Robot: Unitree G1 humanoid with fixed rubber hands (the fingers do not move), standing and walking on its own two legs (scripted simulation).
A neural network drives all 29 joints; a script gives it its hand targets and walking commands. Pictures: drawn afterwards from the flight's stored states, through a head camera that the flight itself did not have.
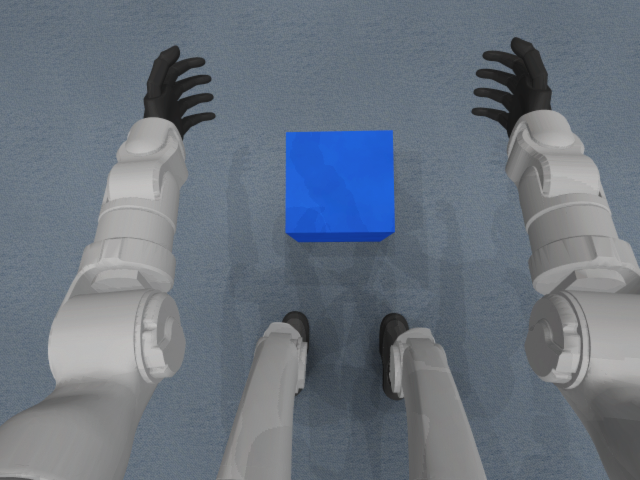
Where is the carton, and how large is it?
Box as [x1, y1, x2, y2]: [286, 130, 394, 241]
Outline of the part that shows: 392,130 286,132 286,233 297,241 379,241 394,231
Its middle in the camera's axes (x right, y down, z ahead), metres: +0.04 -0.10 +0.87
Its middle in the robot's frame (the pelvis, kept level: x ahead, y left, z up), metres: +0.51 +0.02 -0.52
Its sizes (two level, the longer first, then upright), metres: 0.210 0.200 0.250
